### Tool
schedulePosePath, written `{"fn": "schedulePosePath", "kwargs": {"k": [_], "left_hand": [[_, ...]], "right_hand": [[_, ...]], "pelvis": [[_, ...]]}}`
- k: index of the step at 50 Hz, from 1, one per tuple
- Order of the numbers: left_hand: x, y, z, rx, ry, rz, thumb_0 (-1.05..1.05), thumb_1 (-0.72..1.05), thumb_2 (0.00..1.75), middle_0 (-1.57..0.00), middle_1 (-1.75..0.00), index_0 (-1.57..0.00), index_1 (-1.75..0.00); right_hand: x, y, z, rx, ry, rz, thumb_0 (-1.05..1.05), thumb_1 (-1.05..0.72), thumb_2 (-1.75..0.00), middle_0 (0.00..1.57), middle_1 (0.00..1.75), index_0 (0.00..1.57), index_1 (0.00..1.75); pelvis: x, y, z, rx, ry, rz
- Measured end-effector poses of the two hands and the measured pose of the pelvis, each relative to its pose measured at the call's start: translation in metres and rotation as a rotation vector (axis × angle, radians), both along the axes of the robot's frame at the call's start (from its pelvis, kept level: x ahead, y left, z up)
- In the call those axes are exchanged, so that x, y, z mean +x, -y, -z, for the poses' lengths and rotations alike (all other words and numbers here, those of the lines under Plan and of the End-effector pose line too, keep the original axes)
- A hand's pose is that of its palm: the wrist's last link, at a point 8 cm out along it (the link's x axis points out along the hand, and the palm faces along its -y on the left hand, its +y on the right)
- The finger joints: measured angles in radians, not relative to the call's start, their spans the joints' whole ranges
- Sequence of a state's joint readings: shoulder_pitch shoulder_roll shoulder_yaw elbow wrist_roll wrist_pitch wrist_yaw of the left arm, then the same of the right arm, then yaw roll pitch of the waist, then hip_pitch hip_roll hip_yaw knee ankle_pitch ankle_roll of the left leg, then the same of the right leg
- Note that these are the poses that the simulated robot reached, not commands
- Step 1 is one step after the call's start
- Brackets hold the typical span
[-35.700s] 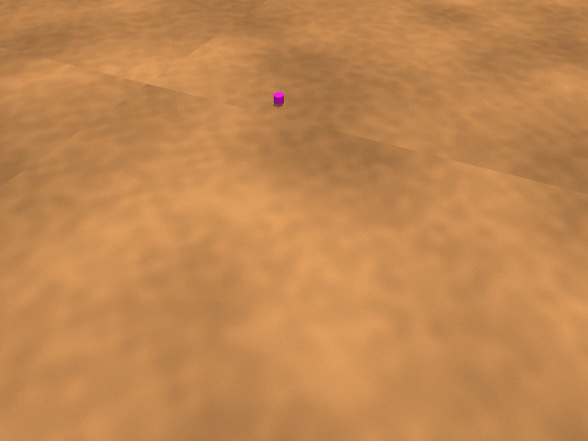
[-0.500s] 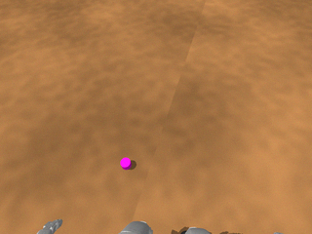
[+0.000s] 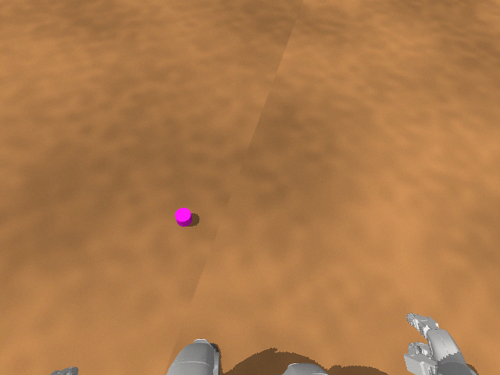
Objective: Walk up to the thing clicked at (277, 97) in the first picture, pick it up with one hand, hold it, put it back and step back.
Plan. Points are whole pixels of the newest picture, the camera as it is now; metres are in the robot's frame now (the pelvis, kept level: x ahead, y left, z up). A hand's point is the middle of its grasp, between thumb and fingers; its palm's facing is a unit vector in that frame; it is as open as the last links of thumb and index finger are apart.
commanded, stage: step back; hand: left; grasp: from above
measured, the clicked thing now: (183, 217) +0.72 +0.29 -0.73
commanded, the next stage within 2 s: stand in 1.86 s
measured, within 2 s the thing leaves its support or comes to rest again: neither
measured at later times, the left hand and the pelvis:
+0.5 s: hand out of the picture -0.06 +0.25 -0.14, palm faces +0.09 -0.93 -0.36, open 7.4 cm; pelvis -0.17 -0.02 +0.01, yaw +6 degrees
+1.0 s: hand out of the picture -0.26 +0.23 -0.14, palm faces +0.09 -0.91 -0.41, open 7.4 cm; pelvis -0.29 -0.05 +0.00, yaw +5 degrees
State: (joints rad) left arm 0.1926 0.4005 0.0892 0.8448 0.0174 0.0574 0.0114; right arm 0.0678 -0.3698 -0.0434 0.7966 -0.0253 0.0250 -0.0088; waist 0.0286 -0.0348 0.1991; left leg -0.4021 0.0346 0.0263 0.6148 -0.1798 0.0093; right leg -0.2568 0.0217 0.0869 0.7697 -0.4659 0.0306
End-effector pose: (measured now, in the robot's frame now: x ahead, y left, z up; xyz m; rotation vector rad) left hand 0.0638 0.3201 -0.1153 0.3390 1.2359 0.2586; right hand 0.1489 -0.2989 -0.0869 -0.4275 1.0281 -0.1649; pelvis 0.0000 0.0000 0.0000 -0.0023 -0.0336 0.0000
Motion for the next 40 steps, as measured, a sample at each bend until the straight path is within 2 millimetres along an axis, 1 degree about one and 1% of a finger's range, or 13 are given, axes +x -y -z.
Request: {"fn": "schedulePosePath", "kwargs": {"k": [4,7,9,12,15,18,21,26,31,34,36,38,40], "left_hand": [[-0.039,0.019,-0.008,0.01,-0.009,0.005,0.01,0.9,0.9,-0.2,-0.3,-0.21,-0.3],[-0.066,0.027,-0.021,0.017,-0.006,-0.003,0.01,0.9,0.9,-0.2,-0.3,-0.21,-0.3],[-0.078,0.029,-0.03,0.028,-0.004,-0.013,0.01,0.9,0.9,-0.2,-0.3,-0.21,-0.3],[-0.084,0.027,-0.037,0.047,0.031,-0.015,0.01,0.9,0.9,-0.2,-0.3,-0.21,-0.3],[-0.084,0.022,-0.038,0.065,0.097,-0.002,0.01,0.9,0.9,-0.2,-0.3,-0.21,-0.3],[-0.087,0.017,-0.03,0.061,0.169,0.0,0.01,0.9,0.9,-0.2,-0.3,-0.21,-0.3],[-0.101,0.015,-0.016,0.033,0.199,-0.007,0.01,0.9,0.9,-0.2,-0.3,-0.21,-0.3],[-0.142,0.029,-0.014,-0.03,0.151,-0.025,0.01,0.9,0.9,-0.2,-0.3,-0.21,-0.3],[-0.194,0.04,-0.01,-0.04,0.104,-0.028,0.01,0.9,0.9,-0.2,-0.3,-0.21,-0.3],[-0.228,0.047,-0.004,-0.025,0.063,-0.008,0.01,0.9,0.9,-0.2,-0.3,-0.21,-0.3],[-0.252,0.054,0.0,-0.007,0.035,0.0,0.01,0.9,0.9,-0.2,-0.3,-0.21,-0.3],[-0.277,0.064,-0.002,-0.003,0.006,-0.007,0.01,0.9,0.9,-0.2,-0.3,-0.21,-0.3],[-0.301,0.069,-0.007,-0.003,-0.014,-0.018,0.01,0.9,0.9,-0.2,-0.3,-0.21,-0.3]], "right_hand": [[-0.032,0.019,0.018,0.03,-0.003,0.036,0.0,-0.9,-0.9,0.2,0.3,0.2,0.3],[-0.065,0.024,0.019,0.048,-0.05,0.06,0.01,-0.9,-0.9,0.2,0.3,0.2,0.3],[-0.087,0.027,0.018,0.058,-0.078,0.067,0.01,-0.9,-0.9,0.2,0.3,0.2,0.3],[-0.124,0.031,0.02,0.046,-0.126,0.067,0.01,-0.9,-0.9,0.2,0.3,0.2,0.3],[-0.158,0.032,0.024,0.023,-0.184,0.056,0.01,-0.9,-0.9,0.2,0.3,0.2,0.3],[-0.186,0.028,0.028,-0.001,-0.22,0.03,0.01,-0.9,-0.9,0.2,0.3,0.2,0.3],[-0.21,0.019,0.026,-0.008,-0.225,0.022,0.01,-0.9,-0.9,0.2,0.3,0.2,0.3],[-0.236,0.02,0.006,-0.015,-0.181,0.005,0.01,-0.9,-0.9,0.2,0.3,0.2,0.3],[-0.24,0.035,-0.007,-0.036,-0.092,-0.013,0.01,-0.9,-0.9,0.21,0.3,0.2,0.3],[-0.244,0.049,-0.006,-0.033,-0.032,-0.019,0.01,-0.9,-0.9,0.2,0.3,0.2,0.3],[-0.25,0.061,0.001,-0.023,0.0,-0.014,0.01,-0.9,-0.9,0.2,0.3,0.2,0.3],[-0.262,0.07,0.007,-0.014,0.007,0.007,0.01,-0.9,-0.9,0.2,0.3,0.2,0.3],[-0.279,0.073,0.009,0.002,-0.013,0.028,0.0,-0.9,-0.9,0.2,0.3,0.2,0.3]], "pelvis": [[-0.032,0.012,0.004,-0.036,0.025,-0.016],[-0.048,0.017,-0.004,0.025,0.016,0.0],[-0.058,0.019,-0.01,0.044,0.005,-0.006],[-0.075,0.02,-0.012,0.042,-0.014,-0.032],[-0.096,0.02,-0.008,0.029,-0.019,-0.063],[-0.12,0.018,0.0,0.013,-0.01,-0.103],[-0.146,0.018,0.005,0.058,0.024,-0.097],[-0.178,0.022,-0.008,-0.009,0.017,-0.103],[-0.212,0.033,-0.009,-0.019,-0.009,-0.066],[-0.234,0.044,-0.003,-0.006,-0.012,-0.03],[-0.249,0.052,0.004,-0.007,-0.005,-0.009],[-0.262,0.056,0.005,-0.047,0.02,-0.023],[-0.268,0.06,0.002,-0.02,0.015,-0.013]]}}
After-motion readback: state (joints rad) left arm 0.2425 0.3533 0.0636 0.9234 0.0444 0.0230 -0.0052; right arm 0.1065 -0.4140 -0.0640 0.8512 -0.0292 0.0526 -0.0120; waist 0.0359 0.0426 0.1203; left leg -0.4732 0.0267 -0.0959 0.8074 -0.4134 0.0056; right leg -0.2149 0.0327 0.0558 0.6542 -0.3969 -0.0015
